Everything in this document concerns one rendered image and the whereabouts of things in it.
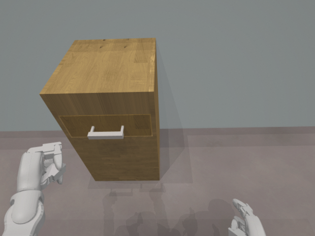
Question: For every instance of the drawer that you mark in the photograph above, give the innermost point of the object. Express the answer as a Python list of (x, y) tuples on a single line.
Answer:
[(134, 124)]

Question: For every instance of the right robot hand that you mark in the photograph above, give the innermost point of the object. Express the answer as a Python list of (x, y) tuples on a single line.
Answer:
[(250, 227)]

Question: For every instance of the cabinet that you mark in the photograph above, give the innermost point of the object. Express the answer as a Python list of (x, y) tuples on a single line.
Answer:
[(109, 77)]

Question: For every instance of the robot left forearm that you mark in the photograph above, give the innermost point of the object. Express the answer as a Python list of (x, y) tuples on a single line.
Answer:
[(26, 215)]

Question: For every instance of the left robot hand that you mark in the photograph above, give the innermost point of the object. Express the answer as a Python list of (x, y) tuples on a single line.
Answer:
[(32, 166)]

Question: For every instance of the handle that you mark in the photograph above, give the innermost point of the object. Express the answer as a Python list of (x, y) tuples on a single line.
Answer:
[(106, 135)]

